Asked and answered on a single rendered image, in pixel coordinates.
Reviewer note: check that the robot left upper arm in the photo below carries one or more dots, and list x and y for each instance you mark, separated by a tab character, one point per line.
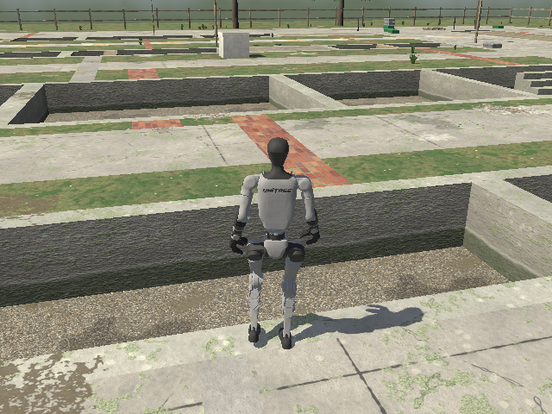
249	183

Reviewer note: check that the left robot hand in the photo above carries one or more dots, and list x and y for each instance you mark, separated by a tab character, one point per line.
233	243

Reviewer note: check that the robot right upper arm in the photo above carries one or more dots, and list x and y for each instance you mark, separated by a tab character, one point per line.
304	185

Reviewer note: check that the robot thigh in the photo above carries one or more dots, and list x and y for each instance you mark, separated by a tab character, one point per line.
255	252
295	256

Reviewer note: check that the right robot thigh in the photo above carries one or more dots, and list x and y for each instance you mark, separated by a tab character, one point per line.
295	256

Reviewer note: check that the left robot forearm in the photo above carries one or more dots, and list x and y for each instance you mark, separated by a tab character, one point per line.
237	228

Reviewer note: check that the right robot forearm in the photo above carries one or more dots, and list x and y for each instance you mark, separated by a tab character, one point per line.
313	225

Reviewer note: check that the right robot hand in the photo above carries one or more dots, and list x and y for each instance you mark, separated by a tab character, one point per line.
306	232

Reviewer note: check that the left robot thigh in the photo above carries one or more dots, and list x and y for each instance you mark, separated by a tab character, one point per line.
255	252

